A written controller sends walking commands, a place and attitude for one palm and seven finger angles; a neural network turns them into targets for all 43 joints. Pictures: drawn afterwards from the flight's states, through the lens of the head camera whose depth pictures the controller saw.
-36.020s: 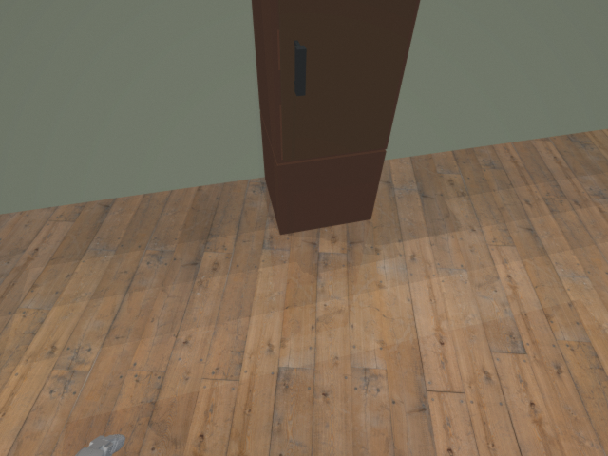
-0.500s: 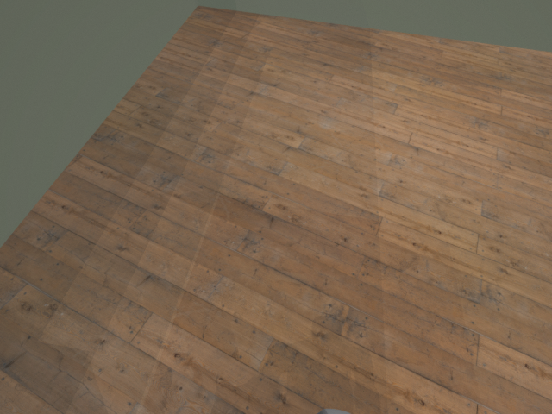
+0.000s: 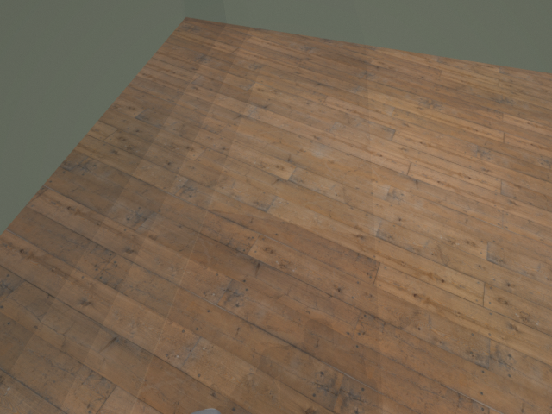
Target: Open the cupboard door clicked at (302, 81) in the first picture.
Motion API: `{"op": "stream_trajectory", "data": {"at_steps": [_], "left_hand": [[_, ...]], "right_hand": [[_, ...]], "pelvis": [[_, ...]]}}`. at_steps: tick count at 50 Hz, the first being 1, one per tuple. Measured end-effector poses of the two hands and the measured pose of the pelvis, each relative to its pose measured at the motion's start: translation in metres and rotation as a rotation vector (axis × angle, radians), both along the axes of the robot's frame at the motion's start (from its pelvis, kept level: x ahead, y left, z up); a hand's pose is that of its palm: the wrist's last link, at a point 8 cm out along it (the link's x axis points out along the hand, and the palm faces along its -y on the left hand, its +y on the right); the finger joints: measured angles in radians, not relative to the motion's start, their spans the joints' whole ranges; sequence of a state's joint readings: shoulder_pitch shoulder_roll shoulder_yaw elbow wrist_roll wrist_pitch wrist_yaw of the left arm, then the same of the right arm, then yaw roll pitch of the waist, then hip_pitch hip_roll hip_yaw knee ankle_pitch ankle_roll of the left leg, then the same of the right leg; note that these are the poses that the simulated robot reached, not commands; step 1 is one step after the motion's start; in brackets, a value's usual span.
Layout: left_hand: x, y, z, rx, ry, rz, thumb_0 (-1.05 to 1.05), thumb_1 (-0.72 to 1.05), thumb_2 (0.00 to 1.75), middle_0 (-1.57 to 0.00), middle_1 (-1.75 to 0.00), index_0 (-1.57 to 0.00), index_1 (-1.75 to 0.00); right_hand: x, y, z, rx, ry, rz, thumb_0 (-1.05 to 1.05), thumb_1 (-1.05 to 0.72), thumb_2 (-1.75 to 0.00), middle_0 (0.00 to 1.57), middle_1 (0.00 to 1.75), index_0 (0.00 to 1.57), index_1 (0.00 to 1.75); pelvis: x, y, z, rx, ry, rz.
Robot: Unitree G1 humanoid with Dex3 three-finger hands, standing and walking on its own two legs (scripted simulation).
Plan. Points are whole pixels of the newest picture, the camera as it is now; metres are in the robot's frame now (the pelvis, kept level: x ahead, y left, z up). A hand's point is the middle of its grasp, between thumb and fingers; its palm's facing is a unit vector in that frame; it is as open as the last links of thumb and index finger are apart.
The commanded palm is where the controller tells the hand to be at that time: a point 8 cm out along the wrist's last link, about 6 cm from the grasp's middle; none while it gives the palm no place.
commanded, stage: walk to a spot facing it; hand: left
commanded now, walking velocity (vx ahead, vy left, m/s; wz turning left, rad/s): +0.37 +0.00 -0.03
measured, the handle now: out of the picture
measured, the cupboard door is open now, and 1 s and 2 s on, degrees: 44 44 44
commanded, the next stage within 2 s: turn to face it in 0.22 s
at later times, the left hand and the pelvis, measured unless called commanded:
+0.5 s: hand (217, 311) +0.32 +0.13 -0.16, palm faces -0.02 -0.98 -0.20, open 7.4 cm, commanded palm none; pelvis +0.20 -0.05 +0.00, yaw +1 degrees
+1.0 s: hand (184, 308) +0.32 +0.19 -0.16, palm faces +0.31 -0.92 -0.23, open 7.4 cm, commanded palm none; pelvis +0.29 -0.04 +0.01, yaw +17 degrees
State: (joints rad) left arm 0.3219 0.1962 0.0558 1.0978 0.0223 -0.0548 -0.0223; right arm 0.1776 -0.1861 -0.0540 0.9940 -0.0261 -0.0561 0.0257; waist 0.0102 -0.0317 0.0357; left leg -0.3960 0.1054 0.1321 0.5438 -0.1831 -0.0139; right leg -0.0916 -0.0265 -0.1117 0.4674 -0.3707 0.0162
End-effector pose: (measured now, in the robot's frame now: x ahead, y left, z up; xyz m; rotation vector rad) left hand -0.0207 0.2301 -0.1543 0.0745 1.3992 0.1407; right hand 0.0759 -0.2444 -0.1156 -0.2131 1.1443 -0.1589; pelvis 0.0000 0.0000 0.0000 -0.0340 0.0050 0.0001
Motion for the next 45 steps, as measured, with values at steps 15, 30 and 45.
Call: {"op": "stream_trajectory", "data": {"at_steps": [15, 30, 45], "left_hand": [[0.224, -0.006, 0.030, 0.045, -0.175, -0.110, 0.01, 0.91, 0.90, -0.19, -0.30, -0.20, -0.29], [0.337, -0.058, 0.027, 0.055, -0.263, -0.022, -0.02, 0.94, 0.89, -0.20, -0.30, -0.21, -0.29], [0.314, 0.001, 0.004, 0.085, -0.137, 0.185, 0.00, 0.92, 0.89, -0.20, -0.30, -0.20, -0.29]], "right_hand": [[0.027, 0.001, -0.012, 0.049, 0.227, -0.115, -0.01, -0.94, -0.90, 0.20, 0.30, 0.20, 0.30], [0.147, -0.043, -0.013, 0.043, 0.300, -0.074, 0.00, -0.92, -0.90, 0.19, 0.30, 0.20, 0.30], [0.337, -0.011, 0.001, -0.054, 0.039, 0.222, 0.00, -0.91, -0.90, 0.20, 0.30, 0.20, 0.30]], "pelvis": [[0.125, -0.011, 0.012, 0.042, -0.010, -0.035], [0.229, -0.057, 0.010, 0.034, 0.008, 0.080], [0.277, -0.032, -0.001, 0.000, 0.028, 0.245]]}}
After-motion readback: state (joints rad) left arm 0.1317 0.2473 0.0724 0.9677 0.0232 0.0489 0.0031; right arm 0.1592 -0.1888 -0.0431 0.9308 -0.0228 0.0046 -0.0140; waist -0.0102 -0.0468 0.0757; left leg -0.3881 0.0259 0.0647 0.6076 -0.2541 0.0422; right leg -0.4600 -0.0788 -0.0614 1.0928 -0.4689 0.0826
